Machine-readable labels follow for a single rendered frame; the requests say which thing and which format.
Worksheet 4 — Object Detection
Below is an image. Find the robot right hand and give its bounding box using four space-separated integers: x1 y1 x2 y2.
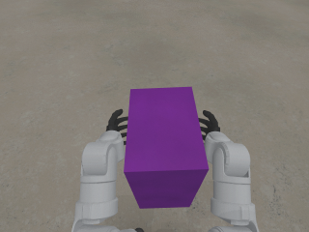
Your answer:
198 110 220 144

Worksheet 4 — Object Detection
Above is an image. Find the left robot forearm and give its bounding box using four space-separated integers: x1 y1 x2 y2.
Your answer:
71 130 126 232

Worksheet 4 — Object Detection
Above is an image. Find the carton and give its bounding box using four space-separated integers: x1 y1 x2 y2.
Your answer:
124 86 209 209

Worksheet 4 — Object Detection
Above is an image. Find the robot left hand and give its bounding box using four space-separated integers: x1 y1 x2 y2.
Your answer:
106 109 128 145

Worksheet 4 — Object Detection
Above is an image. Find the right robot forearm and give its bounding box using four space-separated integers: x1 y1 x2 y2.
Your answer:
204 131 259 232

